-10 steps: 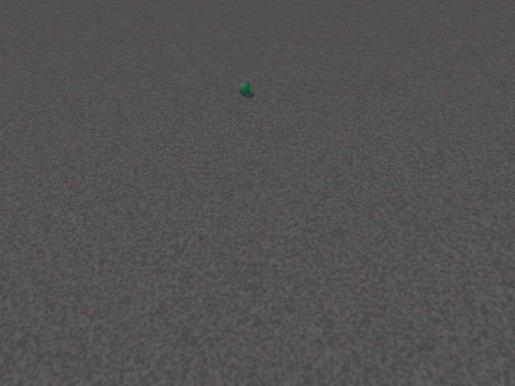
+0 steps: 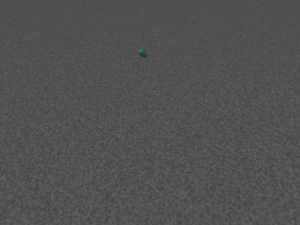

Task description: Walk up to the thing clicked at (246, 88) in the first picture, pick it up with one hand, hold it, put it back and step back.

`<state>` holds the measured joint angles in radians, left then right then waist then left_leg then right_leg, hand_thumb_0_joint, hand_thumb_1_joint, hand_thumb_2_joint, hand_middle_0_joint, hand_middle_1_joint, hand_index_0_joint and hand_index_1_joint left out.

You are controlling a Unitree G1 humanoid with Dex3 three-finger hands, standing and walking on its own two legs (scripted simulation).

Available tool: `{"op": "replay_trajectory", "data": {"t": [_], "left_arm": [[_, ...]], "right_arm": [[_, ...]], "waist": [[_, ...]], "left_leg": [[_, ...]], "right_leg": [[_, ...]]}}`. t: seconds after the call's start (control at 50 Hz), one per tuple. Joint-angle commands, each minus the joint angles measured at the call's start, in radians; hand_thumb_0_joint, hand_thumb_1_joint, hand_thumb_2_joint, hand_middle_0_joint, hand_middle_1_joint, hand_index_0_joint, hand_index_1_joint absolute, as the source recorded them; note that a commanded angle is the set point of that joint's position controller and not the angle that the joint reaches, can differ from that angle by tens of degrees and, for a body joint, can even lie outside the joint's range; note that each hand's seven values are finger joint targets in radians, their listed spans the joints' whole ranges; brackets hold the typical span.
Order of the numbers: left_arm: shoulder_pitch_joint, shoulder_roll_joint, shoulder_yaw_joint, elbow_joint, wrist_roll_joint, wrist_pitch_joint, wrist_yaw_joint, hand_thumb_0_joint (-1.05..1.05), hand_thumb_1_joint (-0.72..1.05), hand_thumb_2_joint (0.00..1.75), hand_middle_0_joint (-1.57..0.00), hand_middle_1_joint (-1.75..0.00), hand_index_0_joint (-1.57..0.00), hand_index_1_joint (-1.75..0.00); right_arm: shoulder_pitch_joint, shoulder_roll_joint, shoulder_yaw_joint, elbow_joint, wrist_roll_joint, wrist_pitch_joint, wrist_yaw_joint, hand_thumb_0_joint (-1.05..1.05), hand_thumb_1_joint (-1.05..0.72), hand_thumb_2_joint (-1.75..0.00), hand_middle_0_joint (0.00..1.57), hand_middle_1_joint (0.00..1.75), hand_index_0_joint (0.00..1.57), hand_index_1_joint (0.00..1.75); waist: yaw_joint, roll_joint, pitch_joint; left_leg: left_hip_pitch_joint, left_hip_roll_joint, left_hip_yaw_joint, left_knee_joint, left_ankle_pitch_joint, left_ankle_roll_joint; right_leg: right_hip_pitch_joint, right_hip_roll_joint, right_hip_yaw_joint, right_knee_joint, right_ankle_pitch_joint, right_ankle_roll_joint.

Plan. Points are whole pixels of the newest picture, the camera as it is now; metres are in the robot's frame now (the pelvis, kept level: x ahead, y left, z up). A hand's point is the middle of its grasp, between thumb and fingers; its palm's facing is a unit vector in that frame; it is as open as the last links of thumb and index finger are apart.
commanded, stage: stand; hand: left
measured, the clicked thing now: (141, 52) +2.15 +0.13 -0.74
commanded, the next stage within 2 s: walk up in 0.92 s
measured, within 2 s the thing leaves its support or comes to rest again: neither
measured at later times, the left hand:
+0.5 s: hand out of the picture +0.08 +0.26 -0.16, palm faces -0.01 -0.94 -0.34, open 7.4 cm
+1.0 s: hand out of the picture +0.08 +0.27 -0.15, palm faces -0.01 -0.95 -0.33, open 7.4 cm
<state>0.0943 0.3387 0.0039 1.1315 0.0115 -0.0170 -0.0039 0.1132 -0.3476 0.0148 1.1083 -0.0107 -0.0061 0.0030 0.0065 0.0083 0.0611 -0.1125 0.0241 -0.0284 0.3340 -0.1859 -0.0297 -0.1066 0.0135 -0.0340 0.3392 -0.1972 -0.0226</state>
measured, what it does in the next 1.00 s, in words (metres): stands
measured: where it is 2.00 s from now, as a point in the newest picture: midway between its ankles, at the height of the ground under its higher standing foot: (150, 185)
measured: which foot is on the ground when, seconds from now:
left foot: down 0.00-0.98, up 1.00-1.00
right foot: down 0.00-1.00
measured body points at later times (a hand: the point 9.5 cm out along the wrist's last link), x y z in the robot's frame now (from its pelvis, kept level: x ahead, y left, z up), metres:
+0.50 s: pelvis +0.00 +0.00 +0.00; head +0.02 +0.00 +0.45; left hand +0.08 +0.30 -0.13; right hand +0.08 -0.29 -0.13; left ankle +0.00 +0.14 -0.75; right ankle -0.01 -0.10 -0.75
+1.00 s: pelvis +0.01 +0.01 +0.00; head +0.01 +0.01 +0.45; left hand +0.08 +0.32 -0.13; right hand +0.08 -0.30 -0.13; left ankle -0.01 +0.14 -0.74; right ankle -0.01 -0.10 -0.74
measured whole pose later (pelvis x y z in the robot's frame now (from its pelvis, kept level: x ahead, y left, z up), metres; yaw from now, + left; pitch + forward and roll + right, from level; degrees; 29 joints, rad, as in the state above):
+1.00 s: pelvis +0.01 +0.01 +0.00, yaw +0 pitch -1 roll +0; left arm 0.16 0.36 0.05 1.08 0.03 -0.04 -0.05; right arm 0.17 -0.36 -0.03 1.06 -0.03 -0.02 0.05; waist 0.01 0.01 0.01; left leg -0.18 0.02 -0.01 0.49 -0.43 0.03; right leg -0.15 0.01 -0.02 0.44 -0.38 -0.04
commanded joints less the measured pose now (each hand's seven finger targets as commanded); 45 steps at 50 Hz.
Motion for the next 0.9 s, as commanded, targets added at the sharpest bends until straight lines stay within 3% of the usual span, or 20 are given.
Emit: {"op": "replay_trajectory", "data": {"t": [0.0,0.2,0.28,0.38,0.48,0.88], "left_arm": [[-0.035,0.214,0.04,-0.062,-0.002,-0.017,0.013,0.0,0.9,0.9,-0.2,-0.3,-0.2,-0.3],[-0.034,0.214,0.039,-0.059,-0.002,-0.018,0.013,0.0,0.9,0.9,-0.2,-0.3,-0.2,-0.3],[-0.033,0.214,0.041,-0.062,-0.002,-0.02,0.014,0.0,0.9,0.9,-0.2,-0.3,-0.2,-0.3],[-0.027,0.214,0.042,-0.058,-0.004,-0.016,0.013,0.0,0.9,0.9,-0.2,-0.3,-0.2,-0.3],[-0.023,0.215,0.041,-0.062,0.0,-0.02,0.014,0.0,0.9,0.9,-0.2,-0.3,-0.2,-0.3],[-0.014,0.216,0.041,-0.059,-0.003,-0.015,0.013,0.0,0.9,0.9,-0.2,-0.3,-0.2,-0.3]], "right_arm": [[-0.037,-0.205,-0.043,-0.057,0.001,-0.026,-0.019,0.0,-0.9,-0.9,0.2,0.3,0.2,0.3],[-0.04,-0.207,-0.045,-0.052,0.003,-0.023,-0.016,0.0,-0.9,-0.9,0.2,0.3,0.2,0.3],[-0.041,-0.204,-0.044,-0.057,0.003,-0.025,-0.016,0.0,-0.9,-0.9,0.2,0.3,0.2,0.3],[-0.039,-0.204,-0.045,-0.053,0.002,-0.024,-0.017,0.0,-0.9,-0.9,0.2,0.3,0.2,0.3],[-0.04,-0.205,-0.045,-0.058,0.004,-0.025,-0.017,0.0,-0.9,-0.9,0.2,0.3,0.2,0.3],[-0.037,-0.211,-0.044,-0.055,0.003,-0.025,-0.017,0.0,-0.9,-0.9,0.2,0.3,0.2,0.3]], "waist": [[-0.001,-0.003,-0.102],[-0.003,-0.003,-0.079],[-0.002,-0.007,-0.1],[0.0,-0.004,-0.075],[-0.003,0.0,-0.106],[0.002,0.009,-0.071]], "left_leg": [[0.008,0.107,-0.071,-0.031,0.195,0.051],[0.003,0.101,-0.073,-0.042,0.121,0.05],[0.011,0.104,-0.071,-0.038,0.181,0.052],[0.004,0.102,-0.075,-0.051,0.138,0.048],[0.023,0.107,-0.071,-0.036,0.189,0.056],[0.011,0.105,-0.078,-0.059,0.15,0.054]], "right_leg": [[0.034,-0.142,0.109,-0.052,0.205,-0.005],[0.016,-0.144,0.116,-0.078,0.139,-0.006],[0.041,-0.146,0.109,-0.064,0.209,-0.006],[0.018,-0.141,0.109,-0.071,0.146,-0.006],[0.041,-0.148,0.111,-0.063,0.212,-0.005],[0.021,-0.143,0.113,-0.074,0.151,-0.004]]}}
